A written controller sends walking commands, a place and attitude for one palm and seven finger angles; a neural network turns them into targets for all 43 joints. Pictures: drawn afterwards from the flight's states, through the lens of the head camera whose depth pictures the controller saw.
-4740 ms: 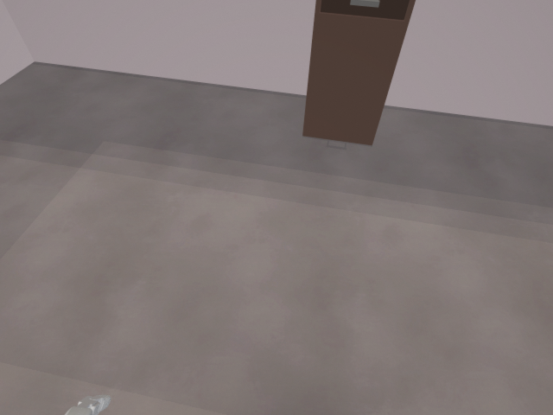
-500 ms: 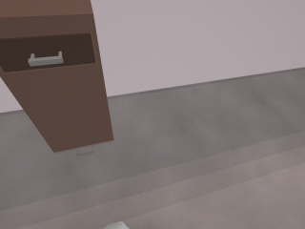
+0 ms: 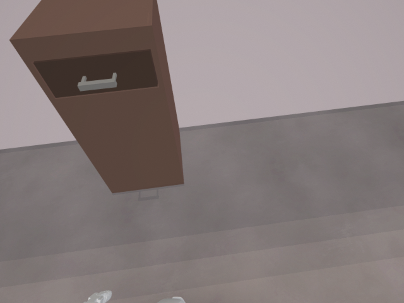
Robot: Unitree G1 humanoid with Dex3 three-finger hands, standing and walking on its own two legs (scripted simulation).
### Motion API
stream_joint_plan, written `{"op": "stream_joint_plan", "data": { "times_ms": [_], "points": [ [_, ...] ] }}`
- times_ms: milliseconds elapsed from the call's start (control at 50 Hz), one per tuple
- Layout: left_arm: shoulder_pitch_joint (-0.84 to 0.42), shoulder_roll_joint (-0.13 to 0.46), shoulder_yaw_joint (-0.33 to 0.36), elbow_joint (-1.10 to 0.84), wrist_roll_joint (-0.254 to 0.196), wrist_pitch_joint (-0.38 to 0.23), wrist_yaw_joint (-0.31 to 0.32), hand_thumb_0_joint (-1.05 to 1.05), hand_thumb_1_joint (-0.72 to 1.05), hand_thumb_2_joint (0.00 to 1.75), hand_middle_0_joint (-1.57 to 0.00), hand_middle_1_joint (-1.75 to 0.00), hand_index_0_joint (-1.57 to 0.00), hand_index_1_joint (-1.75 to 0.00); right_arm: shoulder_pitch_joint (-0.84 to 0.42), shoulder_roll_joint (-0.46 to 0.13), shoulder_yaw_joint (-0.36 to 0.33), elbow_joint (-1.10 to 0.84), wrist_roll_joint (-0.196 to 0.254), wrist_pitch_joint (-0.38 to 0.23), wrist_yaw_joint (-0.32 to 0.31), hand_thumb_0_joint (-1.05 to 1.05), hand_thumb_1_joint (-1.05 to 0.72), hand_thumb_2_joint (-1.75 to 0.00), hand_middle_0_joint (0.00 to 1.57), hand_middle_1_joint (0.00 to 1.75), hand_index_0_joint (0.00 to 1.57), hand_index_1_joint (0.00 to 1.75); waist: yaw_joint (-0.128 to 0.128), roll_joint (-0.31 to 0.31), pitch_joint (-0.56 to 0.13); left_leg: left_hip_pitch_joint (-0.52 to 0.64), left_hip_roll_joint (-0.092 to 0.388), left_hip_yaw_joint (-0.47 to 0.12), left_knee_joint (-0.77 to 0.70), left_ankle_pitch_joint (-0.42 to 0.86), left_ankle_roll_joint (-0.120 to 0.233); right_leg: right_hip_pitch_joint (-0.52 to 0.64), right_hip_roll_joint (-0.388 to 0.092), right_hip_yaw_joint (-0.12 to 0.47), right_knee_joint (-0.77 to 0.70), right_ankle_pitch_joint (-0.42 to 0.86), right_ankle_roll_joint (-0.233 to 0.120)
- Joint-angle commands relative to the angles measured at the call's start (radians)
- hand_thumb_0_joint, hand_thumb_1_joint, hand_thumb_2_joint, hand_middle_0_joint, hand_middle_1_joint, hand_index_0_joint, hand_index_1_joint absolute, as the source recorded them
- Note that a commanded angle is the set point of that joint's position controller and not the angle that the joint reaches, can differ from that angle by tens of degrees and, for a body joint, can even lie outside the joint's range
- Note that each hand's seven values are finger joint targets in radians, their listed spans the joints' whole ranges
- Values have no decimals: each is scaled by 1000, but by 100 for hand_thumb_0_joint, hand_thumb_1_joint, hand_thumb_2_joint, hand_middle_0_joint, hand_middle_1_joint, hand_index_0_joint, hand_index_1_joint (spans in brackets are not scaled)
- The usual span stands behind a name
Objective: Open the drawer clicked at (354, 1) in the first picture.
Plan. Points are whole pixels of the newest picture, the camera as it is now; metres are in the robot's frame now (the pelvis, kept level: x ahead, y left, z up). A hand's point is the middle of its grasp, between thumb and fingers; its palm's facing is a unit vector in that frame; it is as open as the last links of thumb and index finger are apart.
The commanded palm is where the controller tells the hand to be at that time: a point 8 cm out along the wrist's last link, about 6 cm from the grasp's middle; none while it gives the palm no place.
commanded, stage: turn to face it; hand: left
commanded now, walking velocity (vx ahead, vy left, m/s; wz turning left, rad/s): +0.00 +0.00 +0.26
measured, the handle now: (98, 81) +0.77 +0.38 +0.00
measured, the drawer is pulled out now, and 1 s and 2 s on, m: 0.00 0.00 0.00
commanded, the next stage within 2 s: take the last steps up to it in 0.04 s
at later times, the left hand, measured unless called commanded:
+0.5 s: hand out of the picture -0.11 +0.20 -0.17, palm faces +0.29 -0.93 -0.21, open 7.4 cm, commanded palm none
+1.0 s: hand (109, 254) +0.25 +0.26 -0.16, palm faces +0.09 -0.98 -0.19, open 7.4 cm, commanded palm none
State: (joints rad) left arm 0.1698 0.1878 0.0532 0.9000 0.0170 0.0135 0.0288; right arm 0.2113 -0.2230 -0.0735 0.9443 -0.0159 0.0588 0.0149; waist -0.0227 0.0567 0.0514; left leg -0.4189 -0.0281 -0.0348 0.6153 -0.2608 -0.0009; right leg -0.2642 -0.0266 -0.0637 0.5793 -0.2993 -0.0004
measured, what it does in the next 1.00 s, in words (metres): walks ahead: left foot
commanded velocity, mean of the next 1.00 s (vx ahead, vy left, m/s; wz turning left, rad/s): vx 0.26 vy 0.02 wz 0.04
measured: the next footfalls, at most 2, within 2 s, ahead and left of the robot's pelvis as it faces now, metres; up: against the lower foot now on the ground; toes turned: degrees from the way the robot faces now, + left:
left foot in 0.50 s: +0.03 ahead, +0.16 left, +0.00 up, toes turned +17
right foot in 1.02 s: +0.31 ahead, -0.02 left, +0.00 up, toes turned +0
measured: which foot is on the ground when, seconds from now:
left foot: up 0.00-0.48, down 0.50-1.00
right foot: down 0.00-0.50, up 0.52-1.00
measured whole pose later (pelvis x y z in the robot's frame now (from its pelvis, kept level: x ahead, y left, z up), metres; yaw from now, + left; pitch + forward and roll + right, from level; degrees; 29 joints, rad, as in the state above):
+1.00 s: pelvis +0.15 +0.07 +0.00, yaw +7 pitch -2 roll +0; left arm 0.07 0.18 0.05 1.01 0.02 -0.01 -0.01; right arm 0.48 -0.13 -0.02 1.17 -0.02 -0.04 -0.02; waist -0.06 0.00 0.09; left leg 0.10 0.02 0.16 0.39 -0.45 0.00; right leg -0.44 -0.05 -0.13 0.64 -0.22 -0.02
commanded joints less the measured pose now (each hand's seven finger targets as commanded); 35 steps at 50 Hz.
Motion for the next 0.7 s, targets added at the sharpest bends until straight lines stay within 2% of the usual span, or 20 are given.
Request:
{"op": "stream_joint_plan", "data": {
  "times_ms": [0,20,40,60,120,200,300,340,380,420,440,460,480,500,520,540,560,600,620,680],
  "points": [
    [24,209,36,-70,5,-23,13,0,90,90,-20,-30,-20,-30,-37,-93,-36,-81,-10,-3,-3,0,-90,-90,20,30,20,30,15,-249,-2,-139,25,-36,492,-204,-29,-22,-359,311,-349,139,-132],
    [-9,177,26,-70,3,-26,10,0,90,90,-20,-30,-20,-30,-9,-84,-33,-54,-9,-2,-1,0,-90,-90,20,30,20,30,-8,-199,12,-149,37,-25,549,-142,-38,-5,-305,211,-311,226,-114],
    [-20,156,21,-71,2,-28,11,0,90,90,-20,-30,-20,-30,25,-76,-29,-38,-6,-3,1,0,-90,-90,20,30,20,30,-23,-193,-1,-153,45,-11,568,-108,-47,27,-278,147,-282,331,-101],
    [1,147,18,-63,2,-33,10,0,90,90,-20,-30,-20,-30,25,-71,-25,-27,-6,-5,0,0,-90,-90,20,30,20,30,-12,-211,-1,-151,50,1,576,-89,-58,60,-265,105,-263,414,-98],
    [106,150,17,-17,3,-38,9,0,90,90,-20,-30,-20,-30,-24,-66,-14,-25,-4,-6,-7,0,-90,-90,20,30,20,30,32,-193,-44,-142,57,21,505,-117,-75,172,-274,94,-224,563,-121],
    [219,169,26,45,9,-47,1,0,90,90,-20,-30,-20,-30,-98,-60,0,-32,-9,-14,0,0,-90,-90,20,30,20,30,88,-197,-43,-155,76,54,382,-145,-73,264,-313,149,-275,365,-127],
    [276,178,28,106,17,-62,-7,0,90,90,-20,-30,-20,-30,-172,-58,11,-46,-7,-37,14,0,-90,-90,20,30,20,30,114,-217,-20,-150,97,76,244,-161,-47,289,-358,188,-341,141,-148],
    [280,182,28,127,21,-62,-9,0,90,90,-20,-30,-20,-30,-179,-44,17,-50,-3,-44,18,0,-90,-90,20,30,20,30,112,-226,-15,-92,91,94,166,-185,-33,258,-363,180,-350,94,-147],
    [258,191,28,137,21,-60,-11,0,90,90,-20,-30,-20,-30,-151,-32,24,-43,0,-53,18,0,-90,-90,20,30,20,30,92,-232,-17,4,83,115,58,-170,-18,200,-346,145,-339,74,-137],
    [218,186,26,148,11,-53,-13,0,90,90,-20,-30,-20,-30,-54,-29,29,-5,-1,-64,13,0,-90,-90,20,30,20,30,44,-212,-33,225,51,179,-138,-47,-12,83,-277,49,-279,20,-85],
    [193,168,22,151,6,-50,-16,0,90,90,-20,-30,-20,-30,18,-51,26,23,0,-72,6,0,-90,-90,20,30,20,30,8,-152,-45,374,53,188,-229,-9,-10,-11,-235,1,-215,-34,-51],
    [185,121,11,140,3,-45,-21,0,90,90,-20,-30,-20,-30,112,-121,9,53,-4,-80,-6,0,-90,-90,20,30,20,30,-38,27,-68,533,172,37,-277,-87,27,-165,-167,-67,-46,-105,-7],
    [162,58,-5,111,3,-43,-28,0,90,90,-20,-30,-20,-30,209,-220,-15,78,-12,-79,-14,0,-90,-90,20,30,20,30,-77,264,-49,576,390,-257,-386,-185,122,-348,-61,-146,210,-266,37],
    [97,76,-4,77,16,-42,-23,0,90,90,-20,-30,-20,-30,237,-224,-14,84,-11,-73,-18,0,-90,-90,20,30,20,30,-92,218,3,507,442,-328,-436,-254,176,-408,-60,-66,357,-317,18],
    [60,73,-3,81,16,-38,-23,0,90,90,-20,-30,-20,-30,206,-194,-7,82,-12,-78,-27,0,-90,-90,20,30,20,30,-82,202,46,456,435,-323,-452,-243,186,-448,-84,-15,462,-267,12],
    [54,90,2,94,13,-40,-32,0,90,90,-20,-30,-20,-30,155,-152,4,69,-5,-82,-30,0,-90,-90,20,30,20,30,-54,134,91,387,410,-278,-457,-215,185,-444,-111,11,511,-184,9],
    [77,77,2,115,12,-39,-39,0,90,90,-20,-30,-20,-30,113,-116,15,61,-4,-89,-32,0,-90,-90,20,30,20,30,-26,80,117,340,372,-200,-465,-148,170,-413,-122,20,524,-113,13],
    [141,52,-1,148,13,-31,-43,0,90,90,-20,-30,-20,-30,93,-83,22,60,0,-107,-35,0,-90,-90,20,30,20,30,15,52,90,328,311,-78,-461,48,150,-358,-120,9,519,-12,29],
    [157,49,-2,153,12,-28,-42,0,90,90,-20,-30,-20,-30,106,-75,24,67,3,-113,-36,0,-90,-90,20,30,20,30,22,46,72,343,292,-39,-454,130,147,-348,-113,6,515,15,35],
    [126,46,2,139,12,-21,-40,0,90,90,-20,-30,-20,-30,151,-57,20,85,5,-127,-40,0,-90,-90,20,30,20,30,27,32,70,374,292,-3,-452,289,161,-381,-112,12,494,72,49]
  ]
}}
